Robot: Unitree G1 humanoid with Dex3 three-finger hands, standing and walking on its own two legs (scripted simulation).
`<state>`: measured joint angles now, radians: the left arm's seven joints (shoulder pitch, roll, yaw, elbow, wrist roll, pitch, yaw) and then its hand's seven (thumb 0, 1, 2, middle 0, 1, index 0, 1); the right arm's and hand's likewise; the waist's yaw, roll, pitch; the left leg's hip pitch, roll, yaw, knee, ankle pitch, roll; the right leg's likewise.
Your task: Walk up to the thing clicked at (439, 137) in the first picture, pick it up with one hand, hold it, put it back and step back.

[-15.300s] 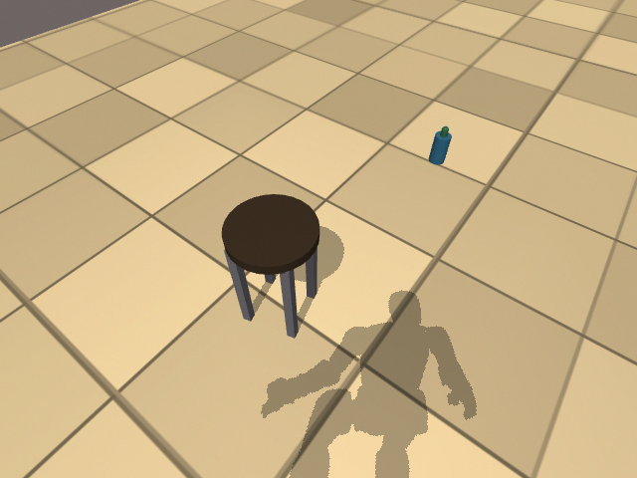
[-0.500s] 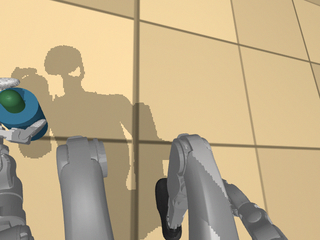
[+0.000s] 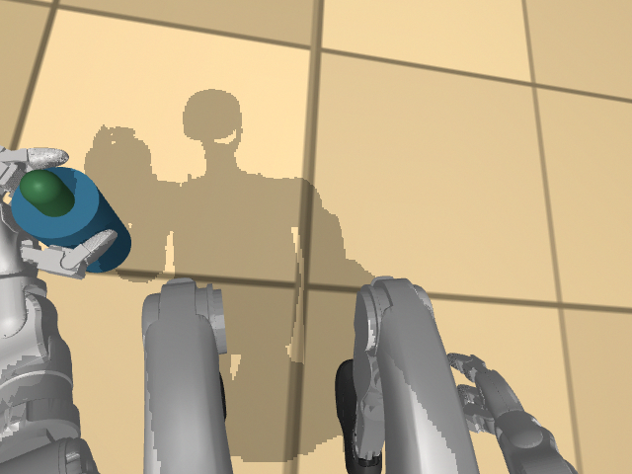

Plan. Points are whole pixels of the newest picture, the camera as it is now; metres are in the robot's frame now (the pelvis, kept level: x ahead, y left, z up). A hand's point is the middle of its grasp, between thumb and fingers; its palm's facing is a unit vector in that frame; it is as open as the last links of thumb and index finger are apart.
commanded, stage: settle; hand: left
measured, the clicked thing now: (74, 219) +0.39 +0.29 -0.06
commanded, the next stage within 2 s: lift in 0.82 s
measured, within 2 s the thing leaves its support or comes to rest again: neither
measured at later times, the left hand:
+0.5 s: hand (45, 213) +0.38 +0.29 +0.00, palm faces +0.31 -0.95 -0.04, open 10.9 cm
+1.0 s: hand (44, 198) +0.38 +0.29 +0.02, palm faces +0.31 -0.95 -0.02, open 11.0 cm
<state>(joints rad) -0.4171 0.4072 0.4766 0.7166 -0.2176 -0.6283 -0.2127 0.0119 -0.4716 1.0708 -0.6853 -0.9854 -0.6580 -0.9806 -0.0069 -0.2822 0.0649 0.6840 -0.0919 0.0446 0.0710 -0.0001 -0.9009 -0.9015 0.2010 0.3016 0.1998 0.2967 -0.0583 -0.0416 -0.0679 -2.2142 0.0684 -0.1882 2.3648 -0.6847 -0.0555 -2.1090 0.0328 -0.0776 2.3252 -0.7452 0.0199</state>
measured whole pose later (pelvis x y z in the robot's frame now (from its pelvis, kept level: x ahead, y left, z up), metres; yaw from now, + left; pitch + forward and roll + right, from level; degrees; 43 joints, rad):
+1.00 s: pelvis -0.01 +0.00 +0.04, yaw +3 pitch +31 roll -4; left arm -0.48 0.37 0.50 0.81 -0.17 -0.60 -0.23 0.01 -0.47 1.07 -0.68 -1.00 -0.65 -0.99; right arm 0.06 -0.27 0.02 0.72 -0.08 0.01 0.04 0.00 -0.91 -0.90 0.20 0.30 0.20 0.30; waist -0.06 -0.02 -0.13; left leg -2.11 0.07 -0.13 2.22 -0.65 -0.05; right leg -2.03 0.02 -0.04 2.21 -0.72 0.01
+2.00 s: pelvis +0.04 +0.01 +0.26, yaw +6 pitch +24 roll -3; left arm -0.12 0.22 0.22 0.27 -0.18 -0.31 -0.02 0.01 -0.49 1.09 -0.68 -1.00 -0.66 -1.00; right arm 0.14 -0.22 0.01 0.62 0.01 -0.05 -0.04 0.00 -0.91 -0.90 0.20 0.30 0.20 0.30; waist -0.02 0.02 -0.19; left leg -1.35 0.07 -0.06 1.51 -0.59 -0.03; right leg -1.26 -0.01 -0.04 1.48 -0.64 0.02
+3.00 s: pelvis +0.08 +0.00 +0.37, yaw +8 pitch +11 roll -1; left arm -0.13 0.18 0.15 0.43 -0.16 -0.36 -0.01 0.01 -0.50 1.10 -0.68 -1.01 -0.65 -1.01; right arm 0.21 -0.21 0.01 0.66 -0.01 -0.02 -0.03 0.00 -0.91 -0.90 0.20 0.30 0.20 0.30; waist -0.03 0.01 -0.07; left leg -0.75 0.06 -0.02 0.99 -0.44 -0.04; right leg -0.68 -0.02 -0.04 0.97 -0.49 0.01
